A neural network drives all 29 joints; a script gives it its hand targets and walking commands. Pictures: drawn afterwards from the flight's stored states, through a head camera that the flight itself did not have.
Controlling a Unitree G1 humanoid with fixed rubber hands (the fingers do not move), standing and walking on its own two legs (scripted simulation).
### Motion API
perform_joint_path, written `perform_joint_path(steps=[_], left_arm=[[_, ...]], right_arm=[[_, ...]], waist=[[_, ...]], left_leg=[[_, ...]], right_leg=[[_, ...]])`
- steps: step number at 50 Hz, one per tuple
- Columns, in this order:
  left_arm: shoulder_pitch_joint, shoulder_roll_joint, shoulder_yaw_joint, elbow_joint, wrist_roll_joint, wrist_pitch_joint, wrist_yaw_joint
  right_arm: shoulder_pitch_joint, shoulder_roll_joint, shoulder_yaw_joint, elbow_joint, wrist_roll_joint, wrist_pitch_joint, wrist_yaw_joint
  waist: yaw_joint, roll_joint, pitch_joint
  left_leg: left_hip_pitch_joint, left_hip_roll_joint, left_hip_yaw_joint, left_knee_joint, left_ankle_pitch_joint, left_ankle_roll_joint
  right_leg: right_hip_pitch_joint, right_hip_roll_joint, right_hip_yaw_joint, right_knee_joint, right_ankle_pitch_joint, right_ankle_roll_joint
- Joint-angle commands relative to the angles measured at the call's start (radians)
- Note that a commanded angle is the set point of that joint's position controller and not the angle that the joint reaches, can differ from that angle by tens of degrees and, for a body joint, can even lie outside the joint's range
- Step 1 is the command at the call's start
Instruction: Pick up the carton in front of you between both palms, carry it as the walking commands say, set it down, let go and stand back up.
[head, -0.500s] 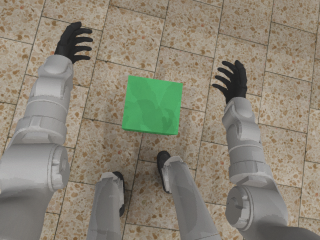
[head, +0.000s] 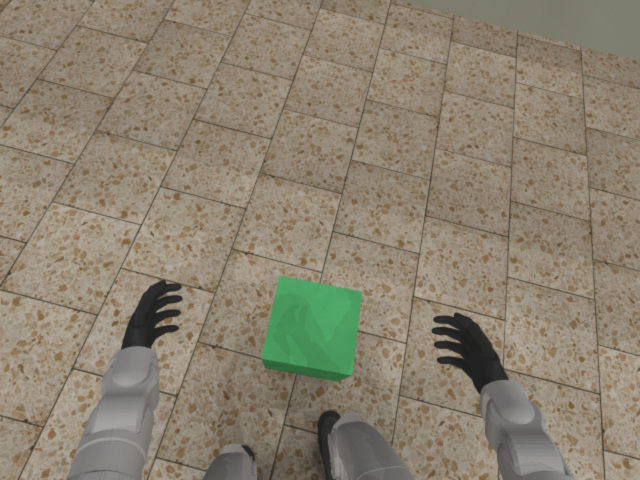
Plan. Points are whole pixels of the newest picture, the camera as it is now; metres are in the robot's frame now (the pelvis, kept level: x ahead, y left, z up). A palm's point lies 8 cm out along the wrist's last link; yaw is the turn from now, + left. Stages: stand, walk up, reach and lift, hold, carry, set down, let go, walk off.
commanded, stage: let go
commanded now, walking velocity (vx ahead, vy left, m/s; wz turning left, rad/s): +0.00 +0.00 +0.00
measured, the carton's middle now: (310, 332) +0.38 -0.07 -0.62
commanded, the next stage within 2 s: stand in 0.82 s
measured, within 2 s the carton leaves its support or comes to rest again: neither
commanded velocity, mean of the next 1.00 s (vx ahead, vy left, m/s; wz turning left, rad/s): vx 0.00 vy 0.00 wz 0.00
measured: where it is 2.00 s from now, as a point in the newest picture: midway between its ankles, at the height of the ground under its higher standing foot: outside the picture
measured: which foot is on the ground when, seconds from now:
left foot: down 0.00-1.00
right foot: down 0.00-1.00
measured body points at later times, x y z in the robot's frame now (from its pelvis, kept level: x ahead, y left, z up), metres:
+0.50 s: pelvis +0.04 +0.03 +0.04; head +0.06 +0.02 +0.48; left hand +0.21 +0.26 -0.04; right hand +0.21 -0.21 -0.04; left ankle -0.02 +0.14 -0.71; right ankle +0.04 -0.11 -0.71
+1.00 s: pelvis +0.02 +0.01 +0.03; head +0.03 -0.01 +0.48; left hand +0.17 +0.29 -0.05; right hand +0.16 -0.27 -0.07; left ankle -0.02 +0.14 -0.71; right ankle +0.04 -0.11 -0.71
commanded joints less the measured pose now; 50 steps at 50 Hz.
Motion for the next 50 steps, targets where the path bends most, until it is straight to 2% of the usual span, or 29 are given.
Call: perform_joint_path(steps=[1, 5, 10, 14, 18, 24, 26, 27, 28, 34, 41, 42, 44, 46, 50], left_arm=[[0.040, 0.084, 0.001, -0.094, -0.008, -0.039, -0.014], [0.148, 0.090, -0.010, -0.107, -0.012, -0.055, -0.032], [0.268, 0.093, -0.025, -0.133, -0.022, -0.057, -0.055], [0.356, 0.102, -0.041, -0.163, -0.035, -0.041, -0.078], [0.395, 0.108, -0.068, -0.201, -0.056, -0.017, -0.104], [0.388, 0.110, -0.095, -0.246, -0.073, 0.026, -0.127], [0.377, 0.112, -0.096, -0.253, -0.071, 0.040, -0.129], [0.429, 0.116, -0.102, -0.191, -0.083, 0.012, -0.107], [0.415, 0.116, -0.100, -0.207, -0.077, 0.009, -0.096], [0.399, 0.130, -0.099, -0.212, -0.074, 0.031, -0.082], [0.390, 0.134, -0.090, -0.212, -0.068, 0.060, -0.092], [0.412, 0.261, -0.043, -0.069, -0.018, 0.029, -0.056], [0.406, 0.277, -0.044, -0.046, -0.004, 0.000, -0.041], [0.376, 0.258, -0.048, -0.032, -0.003, -0.015, -0.041], [0.362, 0.265, -0.053, 0.006, -0.011, -0.031, -0.053]], right_arm=[[0.108, -0.074, 0.013, -0.127, 0.018, -0.027, -0.010], [0.180, -0.086, 0.028, -0.151, 0.025, -0.033, -0.021], [0.213, -0.103, 0.021, -0.133, 0.022, -0.032, -0.027], [0.232, -0.114, 0.008, -0.109, 0.010, -0.021, -0.028], [0.250, -0.118, -0.006, -0.091, -0.008, -0.001, -0.032], [0.236, -0.120, -0.024, -0.083, -0.031, 0.042, -0.031], [0.226, -0.120, -0.028, -0.085, -0.036, 0.056, -0.029], [0.188, -0.157, -0.030, -0.142, -0.051, 0.106, -0.053], [0.215, -0.154, -0.021, -0.122, -0.050, 0.121, -0.062], [0.197, -0.135, -0.006, -0.139, -0.041, 0.160, -0.073], [0.178, -0.125, 0.003, -0.166, -0.050, 0.197, -0.076], [0.147, -0.231, -0.031, -0.016, -0.058, 0.110, -0.114], [0.186, -0.211, -0.025, 0.017, -0.068, 0.044, -0.124], [0.194, -0.212, -0.025, 0.053, -0.070, 0.009, -0.117], [0.189, -0.235, -0.021, 0.110, -0.066, -0.020, -0.105]], waist=[[0.015, 0.007, -0.396], [0.039, 0.027, -0.313], [0.072, 0.067, -0.204], [0.095, 0.072, -0.141], [0.095, 0.052, -0.080], [0.089, 0.046, 0.021], [0.089, 0.047, 0.047], [0.088, 0.034, -0.001], [0.095, 0.058, 0.013], [0.102, 0.082, 0.061], [0.112, 0.060, 0.094], [0.144, 0.136, 0.098], [0.122, 0.072, 0.069], [0.117, 0.037, 0.069], [0.116, 0.019, 0.029]], left_leg=[[0.057, -0.058, 0.090, -0.157, 0.156, 0.024], [0.186, -0.056, 0.084, -0.217, 0.236, 0.022], [0.358, -0.044, 0.069, -0.293, 0.336, 0.009], [0.454, -0.033, 0.059, -0.341, 0.401, 0.002], [0.515, -0.024, 0.052, -0.373, 0.427, 0.002], [0.534, -0.015, 0.048, -0.400, 0.379, 0.004], [0.524, -0.012, 0.049, -0.403, 0.349, 0.006], [0.570, -0.012, 0.052, -0.361, 0.434, 0.005], [0.560, -0.013, 0.053, -0.355, 0.449, 0.000], [0.523, -0.014, 0.057, -0.355, 0.382, 0.004], [0.491, -0.022, 0.080, -0.370, 0.230, 0.020], [0.419, 0.018, 0.048, -0.307, 0.108, -0.001], [0.484, 0.033, 0.020, -0.297, -0.011, 0.009], [0.486, 0.042, 0.001, -0.294, -0.065, 0.024], [0.510, 0.050, -0.011, -0.280, 0.069, 0.034]], right_leg=[[0.664, 0.010, 0.014, -0.071, 0.443, 0.041], [0.727, 0.018, 0.018, -0.128, 0.501, 0.042], [0.762, 0.034, 0.009, -0.210, 0.487, 0.039], [0.794, 0.043, 0.001, -0.255, 0.467, 0.035], [0.814, 0.053, -0.007, -0.282, 0.426, 0.032], [0.827, 0.062, -0.021, -0.300, 0.312, 0.022], [0.837, 0.062, -0.025, -0.298, 0.284, 0.019], [0.812, 0.094, -0.042, -0.265, 0.265, 0.030], [0.804, 0.091, -0.044, -0.262, 0.252, 0.025], [0.786, 0.083, -0.034, -0.257, 0.214, 0.019], [0.823, 0.076, -0.032, -0.266, 0.162, 0.023], [0.654, -0.034, 0.011, -0.269, 0.115, 0.029], [0.585, -0.054, 0.055, -0.301, -0.042, 0.010], [0.547, -0.054, 0.075, -0.315, -0.139, -0.003], [0.568, -0.060, 0.080, -0.291, -0.028, -0.011]])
